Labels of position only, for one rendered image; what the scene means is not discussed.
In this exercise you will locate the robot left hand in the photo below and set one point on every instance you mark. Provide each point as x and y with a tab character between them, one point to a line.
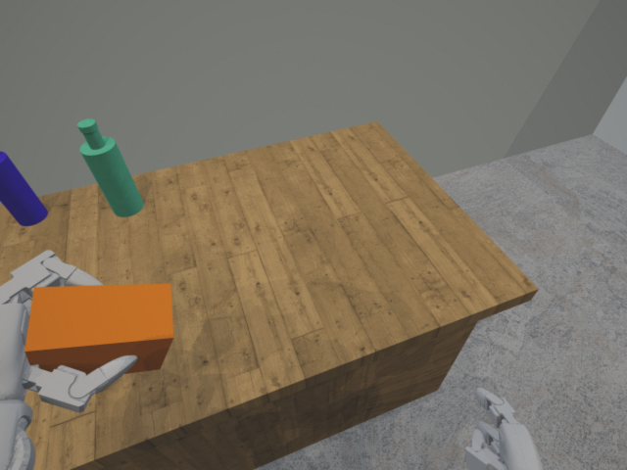
65	387

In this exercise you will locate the table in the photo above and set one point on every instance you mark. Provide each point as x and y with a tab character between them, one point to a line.
315	284

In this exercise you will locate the sponge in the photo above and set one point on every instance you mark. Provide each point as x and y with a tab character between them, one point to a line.
85	327

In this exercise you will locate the robot right hand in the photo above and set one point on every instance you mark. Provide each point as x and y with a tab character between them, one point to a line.
512	448

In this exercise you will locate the robot left forearm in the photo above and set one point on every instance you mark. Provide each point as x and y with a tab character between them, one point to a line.
17	451

